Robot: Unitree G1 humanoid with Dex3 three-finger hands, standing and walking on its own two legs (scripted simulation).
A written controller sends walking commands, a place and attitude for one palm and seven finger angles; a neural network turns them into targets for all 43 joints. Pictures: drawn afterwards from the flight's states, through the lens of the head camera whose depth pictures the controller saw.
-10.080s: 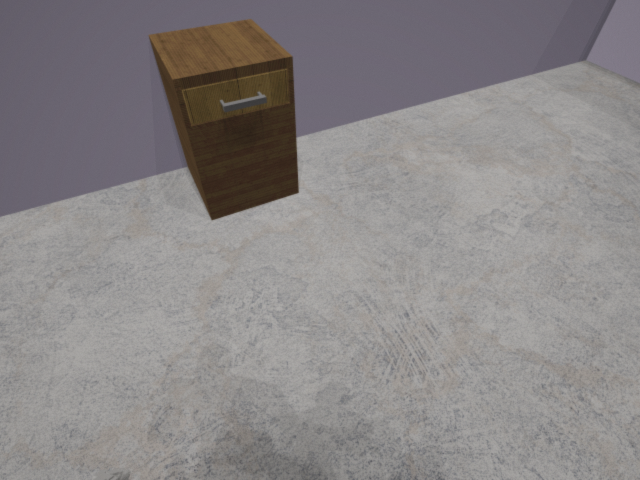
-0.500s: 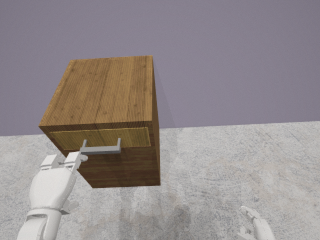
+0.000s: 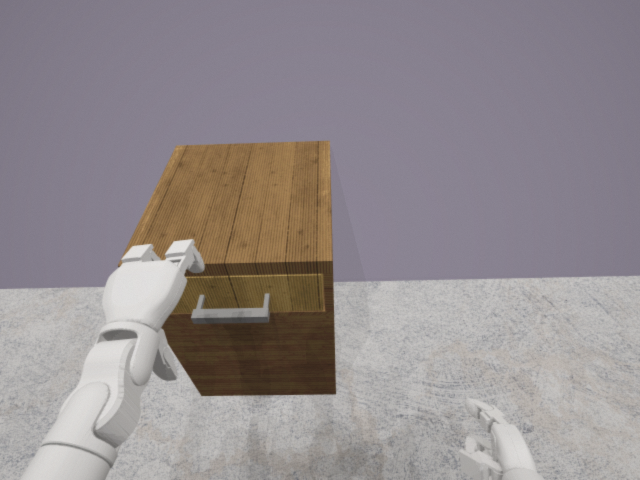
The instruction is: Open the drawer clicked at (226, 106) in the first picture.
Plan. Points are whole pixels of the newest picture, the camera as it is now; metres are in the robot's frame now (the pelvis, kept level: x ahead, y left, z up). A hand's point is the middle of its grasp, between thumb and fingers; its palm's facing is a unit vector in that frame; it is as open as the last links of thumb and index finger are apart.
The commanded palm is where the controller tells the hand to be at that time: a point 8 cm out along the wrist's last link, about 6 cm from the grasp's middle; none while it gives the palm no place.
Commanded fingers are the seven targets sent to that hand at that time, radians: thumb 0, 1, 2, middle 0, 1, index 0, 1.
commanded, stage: raise the hand with hooked fingers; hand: left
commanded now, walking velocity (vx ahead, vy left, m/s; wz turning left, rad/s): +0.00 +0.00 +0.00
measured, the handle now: (232, 307) +0.49 +0.26 -0.22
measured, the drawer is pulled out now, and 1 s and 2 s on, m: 0.00 0.00 0.00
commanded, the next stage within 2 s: move the hooked fingers above the handle in 0.46 s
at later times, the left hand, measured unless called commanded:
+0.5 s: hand (163, 303) +0.30 +0.24 +0.07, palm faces +0.05 -0.09 -0.99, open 13.8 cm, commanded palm +0.28 +0.25 +0.13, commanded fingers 0.00 -0.50 0.30 -0.30 -1.20 -0.30 -1.20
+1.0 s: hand (178, 314) +0.33 +0.25 +0.01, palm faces -0.06 -0.06 -1.00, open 13.8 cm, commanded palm +0.32 +0.25 +0.06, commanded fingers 0.00 -0.50 0.30 -0.30 -1.20 -0.30 -1.20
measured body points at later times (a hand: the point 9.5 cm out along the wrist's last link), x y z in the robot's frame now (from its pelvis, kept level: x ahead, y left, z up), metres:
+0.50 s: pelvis +0.00 +0.01 +0.00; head +0.01 -0.02 +0.45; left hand +0.29 +0.24 +0.13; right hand +0.17 -0.23 -0.11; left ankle -0.01 +0.08 -0.74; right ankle -0.03 -0.11 -0.74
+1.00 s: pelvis +0.00 -0.02 -0.01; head +0.04 -0.03 +0.44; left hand +0.33 +0.25 +0.06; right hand +0.16 -0.27 -0.12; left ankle -0.01 +0.08 -0.74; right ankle -0.03 -0.11 -0.74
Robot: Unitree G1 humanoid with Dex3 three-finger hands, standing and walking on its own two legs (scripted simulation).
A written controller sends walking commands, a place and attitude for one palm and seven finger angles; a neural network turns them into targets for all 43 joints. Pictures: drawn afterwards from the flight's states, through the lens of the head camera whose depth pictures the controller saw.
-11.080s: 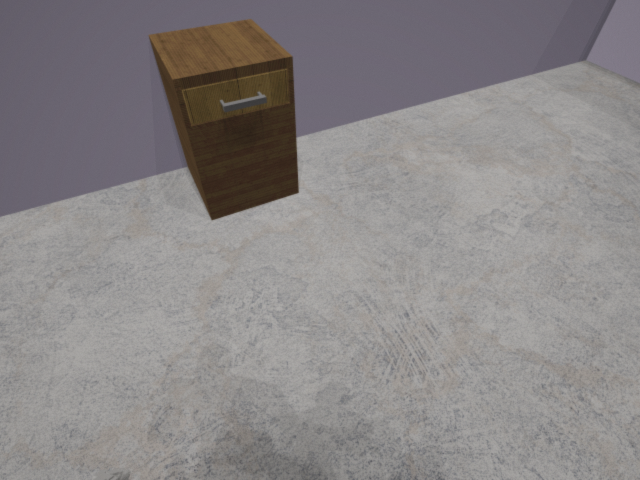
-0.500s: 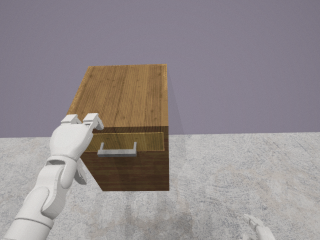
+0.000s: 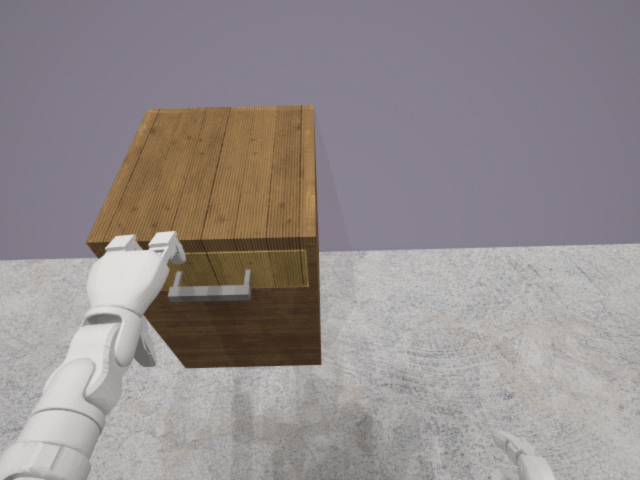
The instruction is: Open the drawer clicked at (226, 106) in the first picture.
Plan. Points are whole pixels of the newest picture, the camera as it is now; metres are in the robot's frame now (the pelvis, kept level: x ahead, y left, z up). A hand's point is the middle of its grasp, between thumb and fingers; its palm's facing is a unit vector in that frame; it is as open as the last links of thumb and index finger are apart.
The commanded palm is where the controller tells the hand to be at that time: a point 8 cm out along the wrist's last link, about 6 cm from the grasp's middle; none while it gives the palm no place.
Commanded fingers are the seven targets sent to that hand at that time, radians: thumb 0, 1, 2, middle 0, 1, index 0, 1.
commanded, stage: move the hooked fingers above the handle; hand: left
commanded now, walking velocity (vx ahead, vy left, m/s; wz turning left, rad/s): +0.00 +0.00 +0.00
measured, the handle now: (211, 284) +0.49 +0.28 -0.21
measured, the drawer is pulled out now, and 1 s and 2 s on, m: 0.00 0.00 0.00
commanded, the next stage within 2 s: lower the fingers behind the handle in 1.76 s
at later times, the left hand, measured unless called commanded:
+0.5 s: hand (178, 298) +0.38 +0.27 -0.06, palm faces -0.08 -0.04 -1.00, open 13.8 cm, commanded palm +0.37 +0.26 -0.01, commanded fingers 0.00 -0.50 0.30 -0.30 -1.20 -0.30 -1.20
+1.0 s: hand (197, 295) +0.43 +0.27 -0.14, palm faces -0.06 -0.02 -1.00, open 13.8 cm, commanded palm +0.42 +0.26 -0.09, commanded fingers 0.00 -0.50 0.30 -0.30 -1.20 -0.30 -1.20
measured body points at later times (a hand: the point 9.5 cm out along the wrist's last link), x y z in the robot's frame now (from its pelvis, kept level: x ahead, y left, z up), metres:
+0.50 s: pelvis +0.00 +0.01 -0.03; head +0.07 +0.01 +0.41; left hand +0.38 +0.27 -0.01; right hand +0.07 -0.26 -0.16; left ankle -0.01 +0.10 -0.72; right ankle -0.03 -0.09 -0.72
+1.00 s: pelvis -0.03 +0.03 -0.09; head +0.11 +0.05 +0.34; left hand +0.43 +0.27 -0.09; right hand +0.00 -0.25 -0.21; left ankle -0.01 +0.10 -0.72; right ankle -0.03 -0.09 -0.72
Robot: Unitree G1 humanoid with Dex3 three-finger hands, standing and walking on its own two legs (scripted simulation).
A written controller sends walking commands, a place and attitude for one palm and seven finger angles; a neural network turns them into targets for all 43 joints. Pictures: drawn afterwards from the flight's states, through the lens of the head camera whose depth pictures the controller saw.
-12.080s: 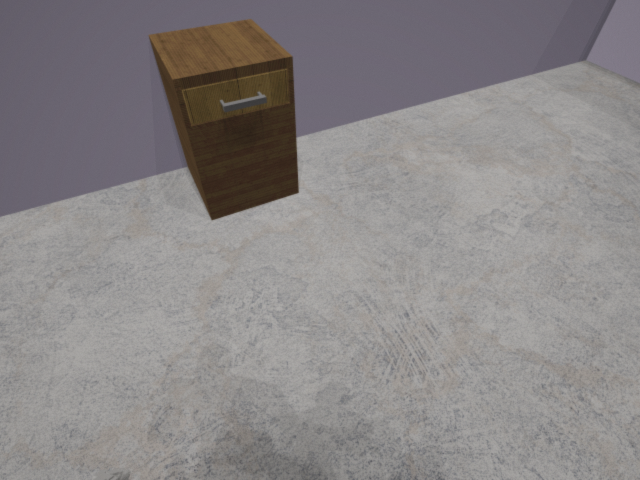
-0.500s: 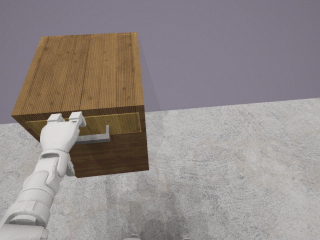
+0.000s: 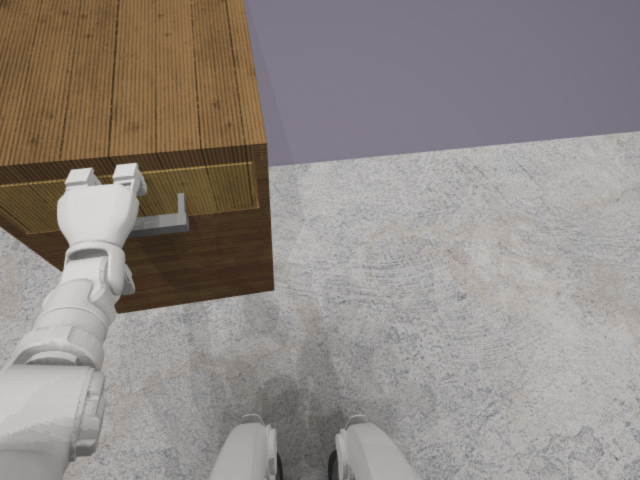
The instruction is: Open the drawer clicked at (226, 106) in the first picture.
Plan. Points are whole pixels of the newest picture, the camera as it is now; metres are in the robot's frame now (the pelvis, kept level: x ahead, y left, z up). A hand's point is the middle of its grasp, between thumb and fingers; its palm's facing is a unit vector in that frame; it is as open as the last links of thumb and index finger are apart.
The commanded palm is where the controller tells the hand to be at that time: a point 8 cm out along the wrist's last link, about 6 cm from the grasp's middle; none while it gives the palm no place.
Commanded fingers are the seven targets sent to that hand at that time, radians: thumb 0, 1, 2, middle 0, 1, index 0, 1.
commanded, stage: move the hooked fingers above the handle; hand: left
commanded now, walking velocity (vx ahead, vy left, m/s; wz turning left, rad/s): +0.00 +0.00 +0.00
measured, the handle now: (134, 216) +0.51 +0.28 -0.12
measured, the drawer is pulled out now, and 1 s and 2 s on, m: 0.00 0.00 0.00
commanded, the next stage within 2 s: lower the fingers behind the handle in 0.76 s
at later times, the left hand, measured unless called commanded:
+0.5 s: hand (111, 236) +0.44 +0.28 -0.06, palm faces -0.10 -0.04 -0.99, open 13.8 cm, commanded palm +0.44 +0.25 -0.01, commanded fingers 0.00 -0.50 0.30 -0.30 -1.20 -0.30 -1.20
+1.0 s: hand (124, 234) +0.45 +0.26 -0.06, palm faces -0.09 -0.03 -1.00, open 13.8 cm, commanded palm +0.43 +0.25 -0.02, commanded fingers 0.00 -0.50 0.30 -0.30 -1.20 -0.30 -1.20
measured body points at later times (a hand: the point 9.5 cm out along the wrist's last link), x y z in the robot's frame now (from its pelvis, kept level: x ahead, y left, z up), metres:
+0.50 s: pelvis +0.00 +0.00 -0.01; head +0.14 +0.03 +0.42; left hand +0.44 +0.28 -0.01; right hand +0.04 -0.27 -0.13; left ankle +0.02 +0.07 -0.64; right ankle +0.01 -0.12 -0.64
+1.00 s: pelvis +0.00 -0.01 -0.01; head +0.14 +0.02 +0.42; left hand +0.45 +0.26 -0.01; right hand +0.04 -0.27 -0.13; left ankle +0.02 +0.07 -0.64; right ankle +0.01 -0.12 -0.64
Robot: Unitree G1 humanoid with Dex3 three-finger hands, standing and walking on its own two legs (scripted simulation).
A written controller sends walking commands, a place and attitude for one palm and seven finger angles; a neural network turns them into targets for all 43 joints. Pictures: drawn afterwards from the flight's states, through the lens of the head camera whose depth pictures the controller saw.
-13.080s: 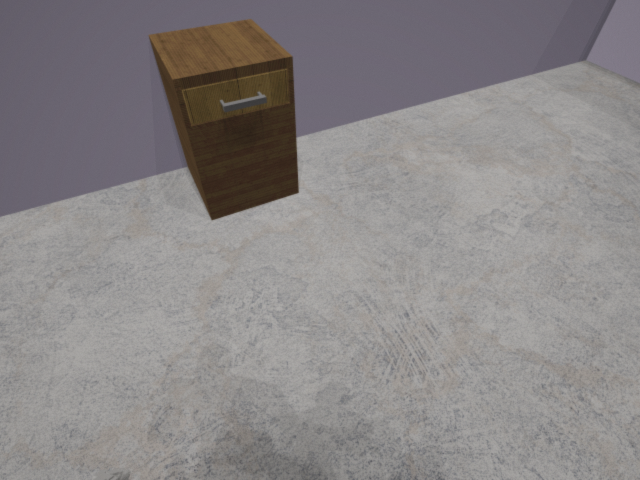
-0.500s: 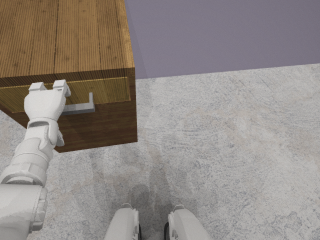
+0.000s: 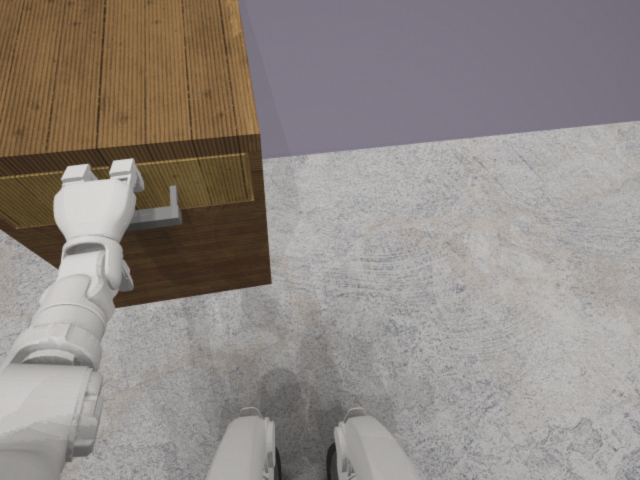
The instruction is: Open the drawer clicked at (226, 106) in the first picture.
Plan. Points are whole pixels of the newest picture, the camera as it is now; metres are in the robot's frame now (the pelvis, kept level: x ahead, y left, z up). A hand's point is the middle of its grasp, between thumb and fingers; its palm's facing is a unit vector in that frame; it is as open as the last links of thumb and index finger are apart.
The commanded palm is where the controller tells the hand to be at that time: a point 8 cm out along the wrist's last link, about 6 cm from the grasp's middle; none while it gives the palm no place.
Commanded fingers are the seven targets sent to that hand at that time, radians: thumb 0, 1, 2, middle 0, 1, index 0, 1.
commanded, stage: lower the fingers behind the handle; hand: left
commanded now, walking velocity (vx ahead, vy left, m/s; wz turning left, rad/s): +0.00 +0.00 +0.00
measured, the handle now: (125, 209) +0.51 +0.28 -0.11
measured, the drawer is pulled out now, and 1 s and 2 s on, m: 0.00 0.00 0.00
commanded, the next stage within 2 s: close the thumb around the handle in 1.46 s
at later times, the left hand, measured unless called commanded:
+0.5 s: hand (115, 243) +0.44 +0.28 -0.10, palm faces -0.06 -0.03 -1.00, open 13.8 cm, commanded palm +0.44 +0.26 -0.04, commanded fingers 0.00 -0.50 0.30 -0.30 -1.20 -0.30 -1.20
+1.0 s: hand (123, 250) +0.45 +0.28 -0.13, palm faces -0.04 -0.03 -1.00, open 13.9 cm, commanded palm +0.44 +0.25 -0.08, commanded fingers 0.00 -0.50 0.30 -0.30 -1.20 -0.30 -1.20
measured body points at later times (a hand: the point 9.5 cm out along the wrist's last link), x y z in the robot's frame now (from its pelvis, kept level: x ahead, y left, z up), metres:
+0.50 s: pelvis -0.01 +0.00 -0.03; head +0.15 +0.03 +0.38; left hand +0.44 +0.28 -0.04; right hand +0.05 -0.28 -0.16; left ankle +0.02 +0.08 -0.63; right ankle +0.01 -0.11 -0.63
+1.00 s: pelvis -0.02 +0.00 -0.06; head +0.15 +0.04 +0.35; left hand +0.44 +0.28 -0.07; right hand +0.03 -0.26 -0.18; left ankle +0.02 +0.08 -0.63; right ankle +0.01 -0.11 -0.63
